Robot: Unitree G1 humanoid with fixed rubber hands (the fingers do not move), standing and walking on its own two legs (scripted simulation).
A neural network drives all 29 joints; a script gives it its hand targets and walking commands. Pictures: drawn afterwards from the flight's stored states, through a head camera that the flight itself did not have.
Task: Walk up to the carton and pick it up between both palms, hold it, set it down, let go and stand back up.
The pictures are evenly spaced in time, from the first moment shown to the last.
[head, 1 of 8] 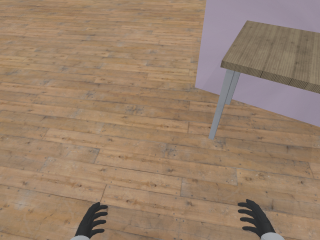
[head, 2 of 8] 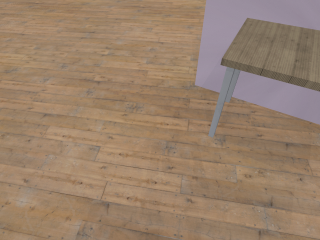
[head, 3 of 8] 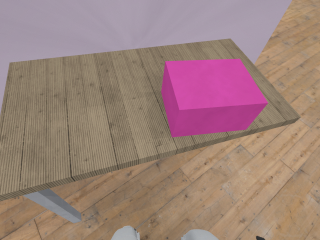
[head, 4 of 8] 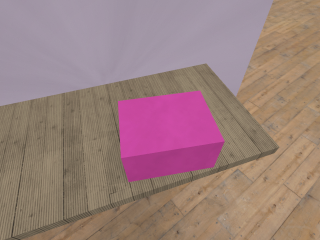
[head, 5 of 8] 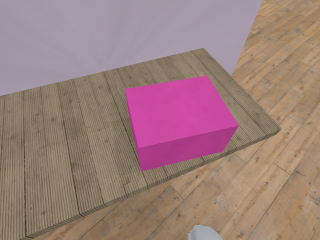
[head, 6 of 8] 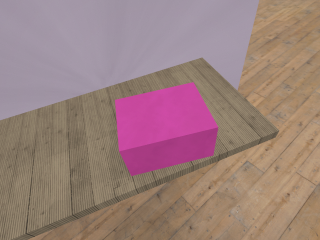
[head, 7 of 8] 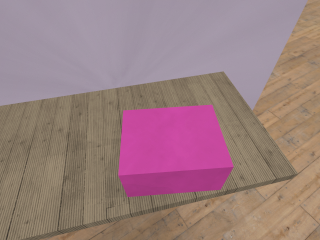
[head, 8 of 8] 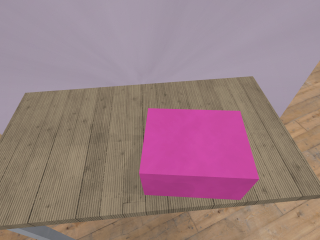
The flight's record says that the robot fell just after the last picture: no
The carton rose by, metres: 0.00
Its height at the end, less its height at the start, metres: +0.00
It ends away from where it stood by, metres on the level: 0.00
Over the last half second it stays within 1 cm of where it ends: yes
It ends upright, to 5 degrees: yes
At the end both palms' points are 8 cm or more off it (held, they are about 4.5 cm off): yes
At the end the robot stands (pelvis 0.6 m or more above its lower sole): yes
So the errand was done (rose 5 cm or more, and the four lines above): no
